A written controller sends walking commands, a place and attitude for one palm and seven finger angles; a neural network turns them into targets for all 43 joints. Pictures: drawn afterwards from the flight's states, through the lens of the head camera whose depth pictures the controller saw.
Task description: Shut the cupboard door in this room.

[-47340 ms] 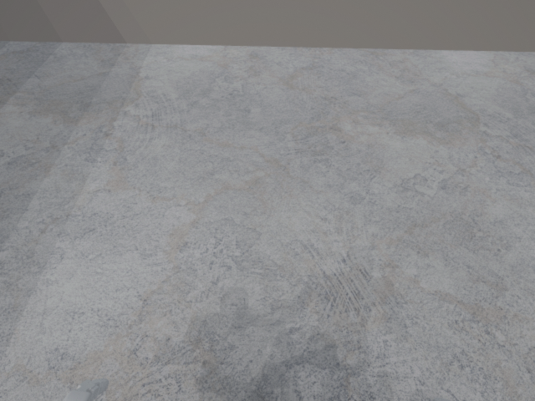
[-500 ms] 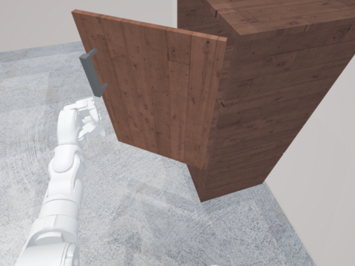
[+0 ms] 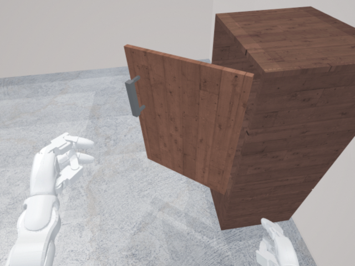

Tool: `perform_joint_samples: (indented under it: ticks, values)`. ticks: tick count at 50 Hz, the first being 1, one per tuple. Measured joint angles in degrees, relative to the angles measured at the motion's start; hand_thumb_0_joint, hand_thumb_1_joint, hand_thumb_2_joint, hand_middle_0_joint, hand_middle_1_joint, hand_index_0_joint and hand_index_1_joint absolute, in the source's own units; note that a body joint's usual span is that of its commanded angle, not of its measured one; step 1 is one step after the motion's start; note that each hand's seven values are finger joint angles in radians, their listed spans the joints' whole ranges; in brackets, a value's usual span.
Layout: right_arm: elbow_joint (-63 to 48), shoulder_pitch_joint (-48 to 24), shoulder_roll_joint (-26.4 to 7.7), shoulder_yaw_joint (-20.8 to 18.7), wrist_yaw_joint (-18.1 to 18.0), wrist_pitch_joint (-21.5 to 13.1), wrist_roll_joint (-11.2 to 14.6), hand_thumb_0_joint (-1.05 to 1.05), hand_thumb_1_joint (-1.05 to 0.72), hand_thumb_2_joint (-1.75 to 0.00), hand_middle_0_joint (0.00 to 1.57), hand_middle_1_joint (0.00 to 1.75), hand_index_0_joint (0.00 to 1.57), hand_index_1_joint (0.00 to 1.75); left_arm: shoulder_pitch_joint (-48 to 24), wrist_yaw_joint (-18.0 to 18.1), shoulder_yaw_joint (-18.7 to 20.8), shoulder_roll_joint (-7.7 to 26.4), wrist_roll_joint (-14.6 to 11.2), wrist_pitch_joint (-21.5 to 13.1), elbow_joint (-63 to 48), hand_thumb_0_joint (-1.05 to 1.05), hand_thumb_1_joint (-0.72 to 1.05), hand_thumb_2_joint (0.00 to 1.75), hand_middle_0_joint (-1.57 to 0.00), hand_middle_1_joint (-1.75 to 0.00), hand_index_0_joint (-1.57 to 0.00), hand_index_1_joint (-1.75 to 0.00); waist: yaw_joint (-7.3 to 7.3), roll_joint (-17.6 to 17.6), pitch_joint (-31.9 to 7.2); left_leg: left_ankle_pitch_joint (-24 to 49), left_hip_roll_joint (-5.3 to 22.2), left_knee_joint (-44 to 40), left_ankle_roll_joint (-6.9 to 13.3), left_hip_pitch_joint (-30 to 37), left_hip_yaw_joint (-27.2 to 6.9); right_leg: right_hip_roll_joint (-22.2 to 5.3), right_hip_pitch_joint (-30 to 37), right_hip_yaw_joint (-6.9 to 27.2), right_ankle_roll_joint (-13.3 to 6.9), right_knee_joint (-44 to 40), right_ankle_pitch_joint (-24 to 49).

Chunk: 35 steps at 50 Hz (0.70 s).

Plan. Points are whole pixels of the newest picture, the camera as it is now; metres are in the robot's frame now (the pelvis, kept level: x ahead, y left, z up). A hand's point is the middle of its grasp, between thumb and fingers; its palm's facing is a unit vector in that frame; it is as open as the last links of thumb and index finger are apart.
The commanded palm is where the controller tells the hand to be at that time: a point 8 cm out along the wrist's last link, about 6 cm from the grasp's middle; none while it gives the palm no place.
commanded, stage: draw the hand back to the body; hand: left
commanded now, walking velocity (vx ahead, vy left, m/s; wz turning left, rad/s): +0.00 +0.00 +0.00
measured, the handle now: (136, 96) +0.66 +0.23 +0.02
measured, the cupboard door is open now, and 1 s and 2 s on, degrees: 52 52 52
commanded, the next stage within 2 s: step back with the hand held close in 0.66 s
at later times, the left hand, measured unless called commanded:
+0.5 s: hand (35, 192) +0.19 +0.28 +0.15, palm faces +0.48 -0.78 -0.39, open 7.3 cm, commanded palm +0.14 +0.30 +0.18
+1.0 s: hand (41, 191) +0.20 +0.27 +0.14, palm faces +0.38 -0.80 -0.46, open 7.5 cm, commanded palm +0.14 +0.31 +0.18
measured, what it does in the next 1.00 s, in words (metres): stands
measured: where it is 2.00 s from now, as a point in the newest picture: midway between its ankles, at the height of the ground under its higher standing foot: outside the picture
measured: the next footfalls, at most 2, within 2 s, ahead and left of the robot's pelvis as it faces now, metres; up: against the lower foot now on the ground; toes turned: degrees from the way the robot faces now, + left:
none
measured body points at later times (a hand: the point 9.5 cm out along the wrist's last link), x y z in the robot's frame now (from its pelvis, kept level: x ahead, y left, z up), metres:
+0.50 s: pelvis +0.00 +0.00 +0.00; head -0.01 -0.03 +0.45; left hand +0.16 +0.31 +0.17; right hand +0.19 -0.22 -0.09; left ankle -0.03 +0.12 -0.74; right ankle +0.01 -0.13 -0.74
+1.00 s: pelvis -0.01 +0.01 +0.00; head +0.00 -0.01 +0.45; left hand +0.17 +0.31 +0.17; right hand +0.16 -0.23 -0.09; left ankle -0.03 +0.12 -0.74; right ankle +0.01 -0.13 -0.74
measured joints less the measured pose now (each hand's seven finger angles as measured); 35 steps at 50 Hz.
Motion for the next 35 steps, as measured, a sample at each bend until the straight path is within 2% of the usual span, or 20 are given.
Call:
perform_joint_samples:
  ticks: [7, 16, 23, 28, 35]
  values:
    - [1.04, 1.22, 0.73, -0.06, 0.73, -0.39, -0.75, 0.01, -0.91, -0.89, 0.21, 0.3, 0.2, 0.3, 8.95, -0.28, 3.83, 0.88, -0.01, 0.81, -8.44, 0.02, 0.89, 0.9, -0.63, -0.77, -0.63, -0.76, 0.18, 0.49, 0.23, 0.15, 0.15, -1.76, 0.0, 2.17, 0.22, 0.17, 2.02, 0.15, 0.1, -1.61, 0.15]
    - [2.49, 3.03, -0.11, -1.56, 0.74, -1.88, -1.15, 0.01, -0.91, -0.9, 0.21, 0.3, 0.2, 0.3, 19.35, 0.47, 9.41, 2.88, 0.04, 0.41, -18.51, 0.02, 0.89, 0.9, -0.39, -0.5, -0.38, -0.49, 0.94, 1.23, -0.31, -0.32, 0.13, -1.81, 0.13, 3.18, 0.35, 0.15, 3.1, 0.25, 0.32, -1.89, -0.16]
    - [3.06, 2.11, -0.71, -1.93, 0.05, -2.67, -1.03, 0.01, -0.91, -0.9, 0.21, 0.3, 0.2, 0.3, 17.27, 1.35, 9.52, 1.4, 0.44, 0.29, -16.46, 0.01, 0.89, 0.9, -0.26, -0.36, -0.26, -0.36, 1.54, 1.09, 1.18, 0.23, -0.25, -1.56, 0.25, 2.85, 0.1, -0.25, 2.76, 0.05, 0.37, -1.33, 0.09]
    - [3.2, 1.84, -0.3, -1.75, -0.14, -3.46, -1.26, 0.01, -0.91, -0.9, 0.21, 0.3, 0.2, 0.3, 16.85, 1.38, 7.97, 0.63, 0.5, 0.78, -16.07, 0.02, 0.89, 0.9, -0.22, -0.32, -0.22, -0.32, 1.01, 0.47, 1.26, 0.62, -0.19, -1.88, 0.18, 2.82, 0.38, -0.16, 2.44, 0.32, 0.25, -1.29, 0.39]
    - [3.21, 2.36, 0.22, -1.57, -0.17, -4.19, -1.21, 0.01, -0.91, -0.9, 0.21, 0.3, 0.2, 0.3, 17.59, 1.14, 8.45, 2.14, 0.53, -0.29, -18.26, 0.02, 0.89, 0.9, -0.21, -0.31, -0.21, -0.3, 0.42, 0.3, 0.67, 0.29, 0.25, -1.76, -0.06, 3.62, 0.65, 0.3, 3.23, 0.55, 0.05, -1.47, 0.36]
